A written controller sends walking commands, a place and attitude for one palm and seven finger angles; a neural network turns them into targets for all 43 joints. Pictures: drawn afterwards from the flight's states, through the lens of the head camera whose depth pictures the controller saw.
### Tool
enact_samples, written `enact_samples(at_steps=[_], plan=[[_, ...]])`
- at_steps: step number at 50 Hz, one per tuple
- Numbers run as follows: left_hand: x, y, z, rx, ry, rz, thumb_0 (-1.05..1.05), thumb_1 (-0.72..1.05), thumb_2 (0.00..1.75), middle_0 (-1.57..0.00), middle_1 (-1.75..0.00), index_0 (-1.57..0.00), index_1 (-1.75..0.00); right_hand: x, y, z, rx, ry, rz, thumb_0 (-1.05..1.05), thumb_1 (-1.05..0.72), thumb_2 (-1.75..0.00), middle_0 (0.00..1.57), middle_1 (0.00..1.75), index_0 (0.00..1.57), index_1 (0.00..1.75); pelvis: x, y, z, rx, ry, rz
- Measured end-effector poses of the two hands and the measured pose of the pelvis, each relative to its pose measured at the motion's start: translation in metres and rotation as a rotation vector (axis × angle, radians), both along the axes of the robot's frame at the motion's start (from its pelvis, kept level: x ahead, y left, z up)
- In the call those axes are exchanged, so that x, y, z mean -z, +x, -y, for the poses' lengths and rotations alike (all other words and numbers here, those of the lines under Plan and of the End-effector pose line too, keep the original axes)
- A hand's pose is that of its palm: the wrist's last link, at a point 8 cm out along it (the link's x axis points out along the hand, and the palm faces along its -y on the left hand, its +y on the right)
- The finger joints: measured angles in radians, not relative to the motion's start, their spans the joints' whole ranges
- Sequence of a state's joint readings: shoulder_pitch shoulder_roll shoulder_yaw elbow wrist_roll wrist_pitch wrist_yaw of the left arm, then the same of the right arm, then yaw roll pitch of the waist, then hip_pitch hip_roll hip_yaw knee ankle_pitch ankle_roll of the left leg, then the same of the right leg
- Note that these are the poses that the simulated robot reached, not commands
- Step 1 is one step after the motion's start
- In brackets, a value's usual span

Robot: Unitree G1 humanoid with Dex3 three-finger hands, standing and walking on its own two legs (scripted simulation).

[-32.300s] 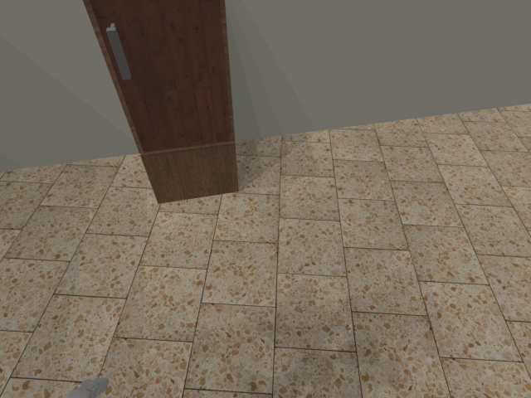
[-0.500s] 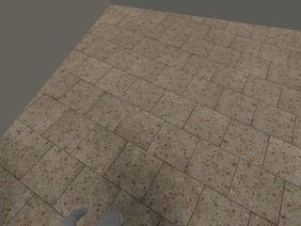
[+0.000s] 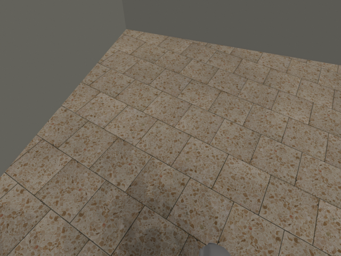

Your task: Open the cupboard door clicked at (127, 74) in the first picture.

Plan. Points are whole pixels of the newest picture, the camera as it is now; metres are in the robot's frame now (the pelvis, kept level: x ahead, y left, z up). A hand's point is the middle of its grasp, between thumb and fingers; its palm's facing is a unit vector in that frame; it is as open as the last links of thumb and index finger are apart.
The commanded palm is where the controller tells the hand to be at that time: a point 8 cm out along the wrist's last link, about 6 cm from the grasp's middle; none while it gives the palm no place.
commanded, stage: walk to a spot facing it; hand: left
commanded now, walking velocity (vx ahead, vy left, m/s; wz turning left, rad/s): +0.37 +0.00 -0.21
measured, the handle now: out of the picture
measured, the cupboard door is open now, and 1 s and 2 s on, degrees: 48 48 48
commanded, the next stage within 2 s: turn to face it in 0.40 s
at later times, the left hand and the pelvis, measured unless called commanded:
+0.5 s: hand (132, 209) +0.27 +0.14 -0.19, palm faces +0.02 -0.99 -0.17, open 7.2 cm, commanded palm none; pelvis +0.24 -0.04 -0.01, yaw +0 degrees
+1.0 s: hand (139, 163) +0.41 +0.14 -0.16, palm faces +0.25 -0.93 -0.26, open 7.4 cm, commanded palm none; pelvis +0.36 -0.07 -0.01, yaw +16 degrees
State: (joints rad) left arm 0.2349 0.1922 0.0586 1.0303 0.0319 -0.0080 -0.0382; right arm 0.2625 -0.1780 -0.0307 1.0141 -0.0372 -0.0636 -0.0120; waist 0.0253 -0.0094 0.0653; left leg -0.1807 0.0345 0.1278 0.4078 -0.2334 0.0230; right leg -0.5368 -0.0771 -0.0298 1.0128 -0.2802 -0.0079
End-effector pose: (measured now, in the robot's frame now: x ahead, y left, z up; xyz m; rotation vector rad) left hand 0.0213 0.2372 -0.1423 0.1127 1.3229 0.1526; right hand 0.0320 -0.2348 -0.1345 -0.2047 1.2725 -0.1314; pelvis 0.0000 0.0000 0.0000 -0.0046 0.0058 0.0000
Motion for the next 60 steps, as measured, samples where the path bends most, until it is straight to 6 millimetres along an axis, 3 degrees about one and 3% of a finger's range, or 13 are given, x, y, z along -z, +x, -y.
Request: enact_samples(at_steps=[8, 10, 13, 17, 21, 26, 29, 35, 40, 44, 52, 56, 60], plan=[[-0.004, 0.163, 0.032, 0.157, 0.029, 0.136, 0.01, 0.91, 0.90, -0.20, -0.30, -0.20, -0.30, 0.012, -0.032, 0.027, 0.163, 0.029, -0.240, 0.01, -0.92, -0.89, 0.20, 0.30, 0.20, 0.30, 0.010, 0.083, 0.031, 0.050, 0.017, -0.004], [0.004, 0.197, 0.042, 0.172, 0.045, 0.182, 0.00, 0.91, 0.90, -0.20, -0.30, -0.20, -0.30, 0.021, -0.028, 0.035, 0.189, 0.038, -0.284, 0.01, -0.91, -0.89, 0.20, 0.30, 0.20, 0.30, 0.021, 0.104, 0.043, 0.055, 0.027, -0.003], [0.002, 0.223, 0.055, 0.154, 0.041, 0.198, 0.00, 0.91, 0.90, -0.20, -0.30, -0.20, -0.30, 0.021, 0.001, 0.045, 0.199, 0.038, -0.299, 0.01, -0.91, -0.89, 0.20, 0.30, 0.20, 0.30, 0.019, 0.129, 0.050, 0.044, 0.002, 0.008], [0.000, 0.232, 0.066, 0.119, 0.021, 0.148, 0.00, 0.92, 0.90, -0.20, -0.30, -0.20, -0.30, 0.009, 0.078, 0.054, 0.174, 0.021, -0.193, 0.01, -0.91, -0.89, 0.20, 0.30, 0.20, 0.30, 0.006, 0.164, 0.056, 0.033, -0.002, 0.000], [0.003, 0.237, 0.057, 0.079, 0.021, 0.084, -0.01, 0.95, 0.90, -0.20, -0.30, -0.20, -0.30, 0.000, 0.167, 0.054, 0.119, 0.020, -0.060, 0.01, -0.91, -0.89, 0.20, 0.30, 0.20, 0.30, 0.001, 0.200, 0.055, 0.020, -0.005, -0.007], [0.019, 0.240, 0.044, 0.017, -0.008, -0.011, 0.00, 0.93, 0.90, -0.20, -0.30, -0.20, -0.30, 0.001, 0.274, 0.039, 0.025, 0.012, 0.068, 0.01, -0.91, -0.89, 0.20, 0.30, 0.20, 0.30, 0.010, 0.251, 0.040, -0.004, -0.025, 0.004], [0.033, 0.248, 0.034, -0.007, -0.012, -0.067, 0.00, 0.92, 0.90, -0.20, -0.30, -0.20, -0.30, 0.008, 0.322, 0.028, -0.011, -0.005, 0.131, 0.00, -0.91, -0.89, 0.20, 0.30, 0.20, 0.30, 0.022, 0.278, 0.029, -0.007, -0.023, 0.008], [0.019, 0.304, 0.026, -0.051, 0.017, -0.006, 0.01, 0.92, 0.90, -0.20, -0.30, -0.20, -0.30, 0.006, 0.353, 0.021, -0.061, -0.011, 0.083, 0.00, -0.92, -0.89, 0.20, 0.30, 0.20, 0.30, 0.013, 0.305, 0.029, -0.072, -0.016, -0.005], [0.001, 0.354, 0.029, -0.091, 0.050, 0.115, 0.01, 0.91, 0.90, -0.20, -0.30, -0.20, -0.30, 0.009, 0.367, 0.038, -0.112, -0.011, -0.009, 0.00, -0.92, -0.89, 0.20, 0.30, 0.21, 0.30, 0.008, 0.322, 0.041, -0.137, -0.019, -0.019], [-0.005, 0.377, 0.036, -0.111, 0.095, 0.175, 0.00, 0.91, 0.90, -0.20, -0.30, -0.20, -0.30, 0.020, 0.389, 0.060, -0.124, -0.002, -0.032, 0.00, -0.91, -0.89, 0.20, 0.30, 0.21, 0.30, 0.015, 0.339, 0.060, -0.183, 0.001, -0.028], [-0.013, 0.365, 0.055, -0.211, 0.111, 0.124, 0.00, 0.91, 0.90, -0.20, -0.30, -0.20, -0.30, 0.006, 0.466, 0.077, -0.219, -0.018, -0.007, 0.01, -0.91, -0.89, 0.20, 0.30, 0.20, 0.30, 0.005, 0.369, 0.074, -0.298, 0.031, -0.032], [-0.007, 0.348, 0.061, -0.273, 0.086, 0.089, 0.00, 0.91, 0.90, -0.20, -0.30, -0.20, -0.30, -0.003, 0.511, 0.061, -0.311, -0.025, 0.034, 0.01, -0.91, -0.89, 0.20, 0.30, 0.20, 0.30, 0.003, 0.380, 0.072, -0.352, 0.043, -0.035], [0.009, 0.321, 0.056, -0.350, 0.060, 0.045, 0.00, 0.90, 0.90, -0.20, -0.30, -0.20, -0.30, -0.003, 0.556, 0.030, -0.416, -0.032, 0.104, 0.01, -0.91, -0.89, 0.20, 0.30, 0.20, 0.30, 0.013, 0.387, 0.061, -0.407, 0.031, -0.027]])
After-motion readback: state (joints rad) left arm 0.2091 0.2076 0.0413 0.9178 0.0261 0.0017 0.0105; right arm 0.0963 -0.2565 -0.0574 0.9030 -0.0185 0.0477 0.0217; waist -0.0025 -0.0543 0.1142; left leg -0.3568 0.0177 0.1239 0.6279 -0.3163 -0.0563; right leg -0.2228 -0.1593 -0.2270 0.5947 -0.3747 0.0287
